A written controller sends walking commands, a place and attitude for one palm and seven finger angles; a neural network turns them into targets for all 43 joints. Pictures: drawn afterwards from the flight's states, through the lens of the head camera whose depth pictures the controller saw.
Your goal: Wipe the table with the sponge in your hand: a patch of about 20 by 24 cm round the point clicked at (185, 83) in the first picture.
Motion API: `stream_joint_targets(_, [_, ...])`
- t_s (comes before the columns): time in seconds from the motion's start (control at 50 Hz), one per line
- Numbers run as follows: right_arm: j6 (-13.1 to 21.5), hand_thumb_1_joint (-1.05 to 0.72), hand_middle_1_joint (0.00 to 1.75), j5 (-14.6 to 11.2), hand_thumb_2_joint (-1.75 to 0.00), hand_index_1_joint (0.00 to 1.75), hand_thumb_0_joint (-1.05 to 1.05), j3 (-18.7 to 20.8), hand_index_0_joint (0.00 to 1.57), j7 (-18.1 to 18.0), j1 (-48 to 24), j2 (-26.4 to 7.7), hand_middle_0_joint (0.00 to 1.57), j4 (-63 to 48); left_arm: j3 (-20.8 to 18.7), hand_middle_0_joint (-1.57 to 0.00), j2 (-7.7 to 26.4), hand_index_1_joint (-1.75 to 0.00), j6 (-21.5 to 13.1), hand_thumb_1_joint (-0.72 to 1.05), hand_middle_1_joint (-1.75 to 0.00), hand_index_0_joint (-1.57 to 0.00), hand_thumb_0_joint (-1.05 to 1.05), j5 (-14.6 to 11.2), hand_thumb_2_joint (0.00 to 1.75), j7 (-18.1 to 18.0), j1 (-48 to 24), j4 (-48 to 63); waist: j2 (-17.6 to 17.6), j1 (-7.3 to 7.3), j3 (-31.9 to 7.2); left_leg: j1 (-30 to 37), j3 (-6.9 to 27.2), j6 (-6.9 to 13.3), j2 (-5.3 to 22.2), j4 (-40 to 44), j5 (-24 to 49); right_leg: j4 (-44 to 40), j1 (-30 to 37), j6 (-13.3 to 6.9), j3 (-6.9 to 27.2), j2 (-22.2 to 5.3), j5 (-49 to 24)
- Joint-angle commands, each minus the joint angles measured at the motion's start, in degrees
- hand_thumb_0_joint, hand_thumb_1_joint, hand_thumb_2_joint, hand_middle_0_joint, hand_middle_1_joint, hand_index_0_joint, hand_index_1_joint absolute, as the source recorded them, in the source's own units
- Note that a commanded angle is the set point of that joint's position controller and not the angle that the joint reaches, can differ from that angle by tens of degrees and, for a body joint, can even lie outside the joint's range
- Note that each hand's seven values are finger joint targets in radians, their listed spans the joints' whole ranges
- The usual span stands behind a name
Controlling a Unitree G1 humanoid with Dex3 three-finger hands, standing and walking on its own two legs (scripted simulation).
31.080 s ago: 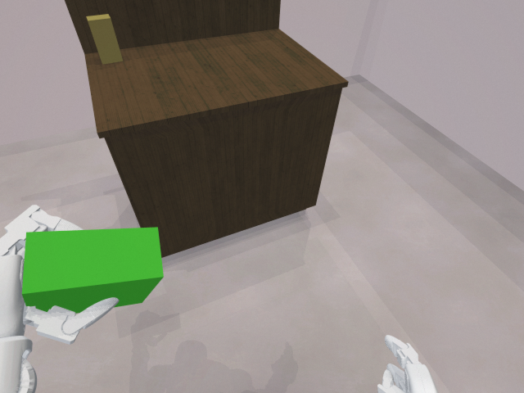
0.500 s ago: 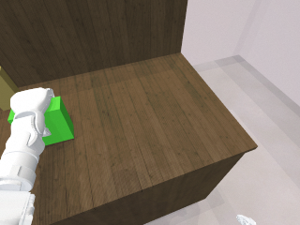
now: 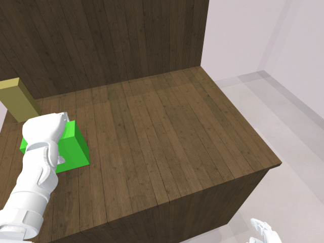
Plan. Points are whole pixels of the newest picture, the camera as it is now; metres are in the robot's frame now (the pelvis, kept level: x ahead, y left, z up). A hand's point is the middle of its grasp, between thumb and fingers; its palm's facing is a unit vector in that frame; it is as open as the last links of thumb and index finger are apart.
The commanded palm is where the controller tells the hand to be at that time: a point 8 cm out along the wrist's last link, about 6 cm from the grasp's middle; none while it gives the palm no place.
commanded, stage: wipe back along the first lane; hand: left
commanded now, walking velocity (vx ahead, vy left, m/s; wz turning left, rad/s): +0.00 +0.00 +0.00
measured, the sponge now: (62, 153) +0.33 +0.31 +0.02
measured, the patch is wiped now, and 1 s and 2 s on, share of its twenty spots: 1.00 1.00 1.00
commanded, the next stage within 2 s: lift the sponge slowly off the table in 0.92 s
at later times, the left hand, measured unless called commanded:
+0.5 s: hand (54, 156) +0.29 +0.29 +0.07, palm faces -0.03 -0.03 -1.00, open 10.3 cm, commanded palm +0.26 +0.28 +0.10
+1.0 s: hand (52, 172) +0.25 +0.28 +0.07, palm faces +0.02 -0.07 -1.00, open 10.3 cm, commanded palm +0.21 +0.26 +0.11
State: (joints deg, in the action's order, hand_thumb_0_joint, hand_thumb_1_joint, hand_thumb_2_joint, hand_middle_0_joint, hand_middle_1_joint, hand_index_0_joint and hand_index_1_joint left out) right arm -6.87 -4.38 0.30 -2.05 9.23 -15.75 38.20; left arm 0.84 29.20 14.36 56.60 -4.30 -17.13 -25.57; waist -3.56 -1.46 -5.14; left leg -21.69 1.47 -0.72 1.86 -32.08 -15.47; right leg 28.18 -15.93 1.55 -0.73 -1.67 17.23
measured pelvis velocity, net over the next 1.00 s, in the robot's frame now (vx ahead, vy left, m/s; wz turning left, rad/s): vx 0.00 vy -0.01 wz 0.00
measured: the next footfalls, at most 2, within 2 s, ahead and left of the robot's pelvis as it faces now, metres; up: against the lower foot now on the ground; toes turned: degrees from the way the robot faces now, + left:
none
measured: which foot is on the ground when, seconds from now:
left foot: down 0.00-1.00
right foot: down 0.00-1.00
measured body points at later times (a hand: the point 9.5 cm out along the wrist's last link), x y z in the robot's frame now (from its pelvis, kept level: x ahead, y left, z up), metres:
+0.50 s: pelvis +0.00 -0.01 +0.00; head +0.00 -0.04 +0.45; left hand +0.29 +0.29 +0.12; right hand +0.20 -0.24 -0.10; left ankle +0.01 +0.13 -0.73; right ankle -0.03 -0.15 -0.73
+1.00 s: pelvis +0.00 -0.01 +0.00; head -0.01 -0.04 +0.45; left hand +0.24 +0.28 +0.12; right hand +0.22 -0.23 -0.08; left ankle +0.01 +0.13 -0.73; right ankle -0.03 -0.15 -0.73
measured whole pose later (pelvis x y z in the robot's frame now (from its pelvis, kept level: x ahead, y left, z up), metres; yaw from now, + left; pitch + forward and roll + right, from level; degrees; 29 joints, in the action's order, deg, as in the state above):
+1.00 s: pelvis +0.00 -0.01 +0.00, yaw +0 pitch +0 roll -1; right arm -3.8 -3.6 -0.9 -2.7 4.5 -15.1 37.0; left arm 3.1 26.1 20.2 54.5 -3.8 4.9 0.6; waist -4.8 -4.5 -3.1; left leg -15.3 1.6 -1.4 1.9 -30.5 -15.5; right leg 28.4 -10.3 1.2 -0.9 -1.7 18.3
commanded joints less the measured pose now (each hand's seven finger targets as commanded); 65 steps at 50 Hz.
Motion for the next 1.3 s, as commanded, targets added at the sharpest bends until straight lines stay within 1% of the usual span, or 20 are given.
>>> stream_joint_targets(0.0, [2.84, -0.9, 0.3, 0.08, -0.9, 0.3, 0.0, 2.49, 0.2, -0.44, -8.16, -7.71, 0.2, -8.21, -1.34, -1.2, 7.74, -1.6, 1.62, 0.1, -1.6, -1.2, 0.0, -1.05, 1.3, 1.15, -7.33, 8.08, 2.14, -1.42, -9.11, 10.18, -0.56, 2.93, -2.36, 3.81, 16.16, -2.78, 0.94, -5.05, -3.3, 4.09, -16.19])
stream_joint_targets(0.16, [3.23, -0.9, 0.3, 0.27, -0.9, 0.3, 0.0, 1.62, 0.2, -1.21, -10.01, -7.28, 0.2, -8.34, -1.2, -1.2, 7.52, -1.6, 3.47, 0.1, -1.6, -1.2, 0.0, -1.58, 1.3, 1.82, -3.11, 9.36, 4.15, -2.06, -7.24, 10.13, -0.88, 3.06, -3.02, 4.28, 14.53, -3.59, 2.66, -4.79, -3.21, 3.93, -16.27])
stream_joint_targets(0.3, [3.84, -0.9, 0.3, 0.55, -0.9, 0.3, 0.0, 1.42, 0.2, -1.52, -10.99, -7.1, 0.2, -8.25, -1.64, -1.2, 7.94, -1.6, 2.95, 0.1, -1.6, -1.2, 0.0, -1.36, 1.3, 2.45, -3.8, 12.65, 2.43, -2.17, -6.98, 11.05, -0.95, 2.92, -2.94, 4.98, 13.23, -4.1, 2.61, -4.93, -2.63, 3.83, -14.28])
stream_joint_targets(0.36, [4.37, -0.9, 0.3, 0.72, -0.9, 0.3, 0.0, 1.45, 0.2, -1.14, -10.98, -6.75, 0.2, -9.04, -0.21, -1.2, 5.39, -1.6, 2.68, 0.1, -1.6, -1.2, 0.0, -1.3, 1.3, 2.69, 1.58, 13.42, 3.22, -2.82, -8.23, 11.54, -1.07, 3.02, -3.21, 4.02, 16.07, -3.38, 4.07, -4.89, -2.91, 3.84, -18.44])
stream_joint_targets(0.4, [4.57, -0.9, 0.3, 0.84, -0.9, 0.3, 0.0, 1.59, 0.2, -0.99, -11.5, -7.03, 0.2, -8.91, -2.78, -1.2, 7.63, -1.6, 2.32, 0.1, -1.6, -1.2, 0.0, -1.86, 1.3, 2.49, 3.42, 15.97, 4.03, -3.04, -8.83, 11.5, -1.08, 2.99, -3.01, 3.99, 16.93, -2.94, 5.26, -4.83, -2.37, 3.65, -20.44])
stream_joint_targets(0.5, [4.91, -0.9, 0.3, 0.88, -0.9, 0.3, 0.0, 1.62, 0.2, -1.0, -12.56, -6.98, 0.2, -9.22, -3.31, -1.2, 7.52, -1.6, 3.0, 0.1, -1.6, -1.2, 0.0, -2.87, 1.3, 2.33, 6.43, 20.05, 3.49, -3.17, -7.39, 11.37, -1.37, 2.93, -3.07, 4.06, 16.84, -2.93, 5.57, -4.59, -2.09, 3.49, -21.49])
stream_joint_targets(0.54, [5.28, -0.9, 0.3, 0.81, -0.9, 0.3, 0.0, 1.49, 0.2, -0.98, -12.83, -6.38, 0.2, -9.82, -1.32, -1.2, 4.91, -1.6, 3.44, 0.1, -1.6, -1.2, 0.0, -3.23, 1.3, 2.32, 8.78, 21.58, 4.03, -3.26, -7.2, 11.64, -1.56, 3.04, -3.3, 3.84, 16.95, -2.93, 5.71, -4.29, -2.37, 3.34, -21.99])
stream_joint_targets(0.6, [5.43, -0.9, 0.3, 0.99, -0.9, 0.3, 0.0, 1.62, 0.2, -1.02, -13.25, -6.79, 0.2, -9.44, -4.19, -1.2, 7.33, -1.6, 3.6, 0.1, -1.6, -1.2, 0.0, -3.86, 1.3, 1.86, 11.91, 23.48, 4.41, -3.85, -7.2, 11.45, -1.5, 2.82, -3.11, 3.98, 17.2, -2.51, 6.39, -4.37, -1.83, 3.41, -22.89])
stream_joint_targets(0.64, [5.83, -0.9, 0.3, 0.84, -0.9, 0.3, 0.0, 1.53, 0.2, -0.81, -13.4, -6.11, 0.2, -10.25, -1.69, -1.2, 4.16, -1.6, 4.01, 0.1, -1.6, -1.2, 0.0, -3.97, 1.3, 1.85, 14.42, 25.25, 4.46, -3.84, -6.84, 11.64, -1.52, 2.94, -3.18, 3.85, 17.46, -2.52, 6.19, -4.14, -2.17, 3.27, -22.97])
stream_joint_targets(0.7, [5.77, -0.9, 0.3, 0.95, -0.9, 0.3, 0.0, 1.47, 0.2, -1.04, -14.08, -6.55, 0.2, -9.65, -3.98, -1.2, 7.27, -1.6, 4.74, 0.1, -1.6, -1.2, 0.0, -4.1, 1.3, 1.58, 13.32, 26.47, 4.2, -3.81, -5.51, 11.19, -1.28, 2.8, -2.98, 4.39, 15.86, -2.77, 5.75, -4.28, -1.69, 3.44, -20.81])
stream_joint_targets(0.74, [6.09, -0.9, 0.3, 0.84, -0.9, 0.3, 0.0, 1.23, 0.2, -1.02, -14.01, -6.01, 0.2, -10.24, -0.71, -1.2, 3.82, -1.6, 5.38, 0.1, -1.6, -1.2, 0.0, -3.68, 1.3, 1.89, 13.67, 26.97, 3.9, -3.55, -5.48, 11.63, -1.44, 2.9, -3.15, 4.15, 16.17, -2.86, 5.35, -4.11, -2.17, 3.36, -20.66])
stream_joint_targets(0.8, [6.06, -0.9, 0.3, 0.99, -0.9, 0.3, 0.0, 1.27, 0.2, -0.93, -14.6, -6.42, 0.2, -9.85, -3.41, -1.2, 6.41, -1.6, 5.57, 0.1, -1.6, -1.2, 0.0, -3.81, 1.3, 1.87, 15.66, 28.05, 3.99, -4.22, -5.8, 11.72, -1.07, 2.66, -2.93, 4.5, 16.19, -2.66, 6.08, -4.42, -1.69, 3.57, -20.09])
stream_joint_targets(0.82, [6.16, -0.9, 0.3, 1.03, -0.9, 0.3, 0.0, 1.11, 0.2, -0.87, -14.55, -5.94, 0.2, -11.02, -0.8, -1.2, 3.46, -1.6, 5.88, 0.1, -1.6, -1.2, 0.0, -3.82, 1.3, 2.09, 17.43, 28.44, 3.8, -4.56, -5.68, 11.64, -1.05, 2.89, -3.27, 4.35, 16.06, -2.74, 6.07, -4.31, -2.63, 3.67, -19.63])
stream_joint_targets(0.86, [6.34, -0.9, 0.3, 0.99, -0.9, 0.3, 0.0, 1.08, 0.2, -0.61, -14.89, -5.81, 0.2, -11.02, -0.75, -1.2, 3.21, -1.6, 5.96, 0.1, -1.6, -1.2, 0.0, -3.92, 1.3, 2.14, 19.92, 29.35, 3.83, -4.69, -5.29, 11.9, -1.04, 2.82, -3.1, 4.11, 16.37, -2.78, 5.91, -4.28, -2.26, 3.58, -20.16])
stream_joint_targets(0.9, [6.29, -0.9, 0.3, 1.14, -0.9, 0.3, 0.0, 0.99, 0.2, -0.6, -15.46, -5.92, 0.2, -10.65, -2.53, -1.2, 5.16, -1.6, 5.96, 0.1, -1.6, -1.2, 0.0, -3.99, 1.3, 1.88, 18.98, 30.98, 3.58, -4.51, -4.76, 11.61, -0.86, 2.65, -2.84, 4.62, 15.63, -2.68, 5.76, -4.4, -1.78, 3.65, -19.02])
stream_joint_targets(0.96, [6.37, -0.9, 0.3, 1.03, -0.9, 0.3, 0.0, 0.76, 0.2, -0.74, -15.59, -5.66, 0.2, -10.92, 0.24, -1.2, 2.47, -1.6, 6.76, 0.1, -1.6, -1.2, 0.0, -3.67, 1.3, 2.13, 18.91, 30.5, 3.71, -4.39, -3.6, 11.74, -0.87, 2.8, -2.9, 4.67, 14.61, -3.33, 4.63, -4.32, -2.31, 3.79, -17.12])
stream_joint_targets(1.1, [6.81, -0.9, 0.3, 1.3, -0.9, 0.3, 0.0, 0.78, 0.2, -0.94, -16.55, -5.47, 0.2, -10.96, -1.54, -1.2, 5.03, -1.6, 6.52, 0.1, -1.6, -1.2, 0.0, -3.39, 1.3, 1.72, 16.04, 36.13, 1.76, -4.58, -5.71, 13.02, -0.24, 2.72, -2.66, 5.41, 15.04, -3.08, 5.84, -4.64, -1.82, 3.89, -15.93])
stream_joint_targets(1.16, [7.12, -0.9, 0.3, 1.35, -0.9, 0.3, 0.0, 0.66, 0.2, -1.02, -16.61, -5.08, 0.2, -10.91, 1.0, -1.2, 2.76, -1.6, 6.64, 0.1, -1.6, -1.2, 0.0, -2.5, 1.3, 1.85, 15.44, 35.69, 1.52, -4.65, -4.62, 13.54, -0.2, 2.84, -2.82, 5.32, 15.13, -3.75, 5.06, -4.74, -2.52, 4.02, -15.15])
stream_joint_targets(1.2, [7.54, -0.9, 0.3, 1.46, -0.9, 0.3, 0.0, 0.82, 0.2, -1.18, -17.11, -5.1, 0.2, -10.81, -0.83, -1.2, 5.12, -1.6, 5.89, 0.1, -1.6, -1.2, 0.0, -2.48, 1.3, 1.4, 12.68, 38.96, 1.15, -4.61, -5.98, 14.4, 0.08, 2.83, -2.59, 5.72, 15.11, -3.56, 5.85, -4.92, -1.68, 4.06, -14.72])
stream_joint_targets(1.28, [7.95, -0.9, 0.3, 1.6, -0.9, 0.3, 0.0, 0.49, 0.2, -1.49, -17.26, -4.74, 0.2, -10.51, 0.28, -1.2, 4.33, -1.6, 5.79, 0.1, -1.6, -1.2, 0.0, -2.13, 1.3, 1.5, 11.98, 38.64, 2.47, -4.64, -5.75, 14.74, -0.1, 2.92, -2.98, 5.88, 15.04, -4.24, 6.08, -4.65, -1.78, 3.71, -15.29])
